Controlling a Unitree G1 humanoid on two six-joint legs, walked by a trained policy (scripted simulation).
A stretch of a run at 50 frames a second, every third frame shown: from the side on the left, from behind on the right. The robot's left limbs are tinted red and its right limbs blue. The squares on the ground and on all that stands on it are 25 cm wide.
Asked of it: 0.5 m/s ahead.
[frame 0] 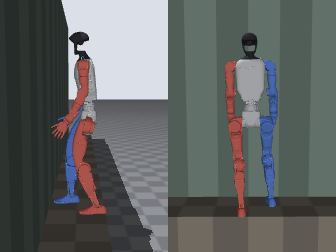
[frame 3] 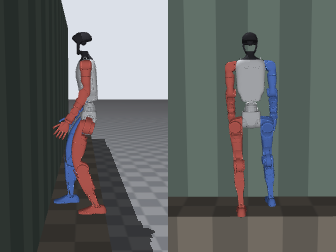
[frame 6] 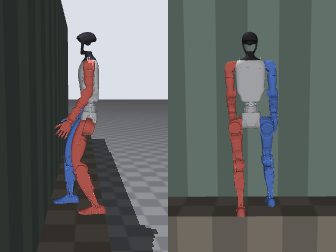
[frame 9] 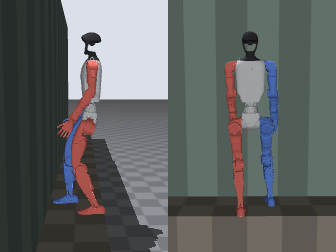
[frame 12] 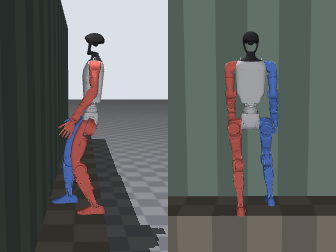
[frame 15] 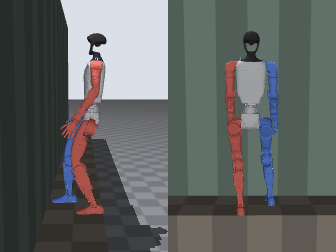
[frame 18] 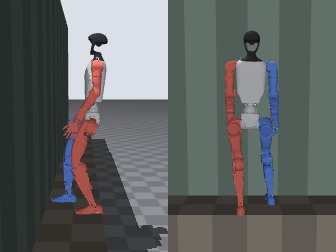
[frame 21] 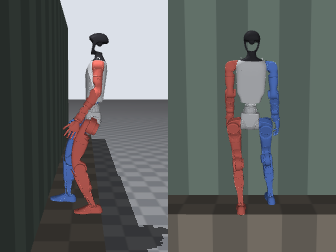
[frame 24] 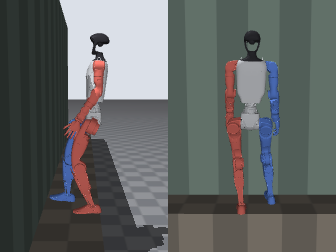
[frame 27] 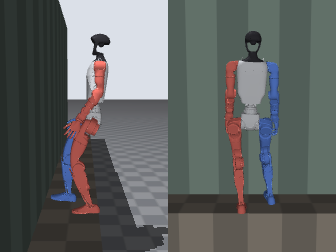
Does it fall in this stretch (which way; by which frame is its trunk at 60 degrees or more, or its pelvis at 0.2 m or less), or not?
no
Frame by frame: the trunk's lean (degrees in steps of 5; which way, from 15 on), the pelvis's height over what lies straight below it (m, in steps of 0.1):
0: 10, 0.8
3: 5, 0.8
6: 5, 0.8
9: 0, 0.8
12: 5, 0.8
15: 5, 0.8
18: 5, 0.8
21: 5, 0.8
24: 5, 0.8
27: 5, 0.8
